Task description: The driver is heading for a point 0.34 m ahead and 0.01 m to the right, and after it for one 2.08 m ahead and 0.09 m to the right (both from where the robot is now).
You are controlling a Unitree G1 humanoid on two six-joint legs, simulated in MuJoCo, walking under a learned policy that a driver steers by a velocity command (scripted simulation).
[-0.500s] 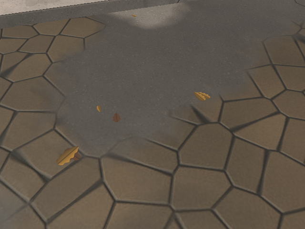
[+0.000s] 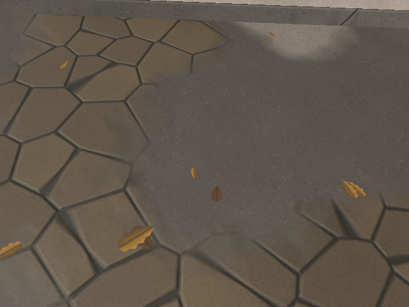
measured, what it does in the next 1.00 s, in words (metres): walks ahead: right foot, then left foot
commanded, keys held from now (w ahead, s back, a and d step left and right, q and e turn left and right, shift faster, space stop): w+q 0.18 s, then w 0.20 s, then w+e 0.62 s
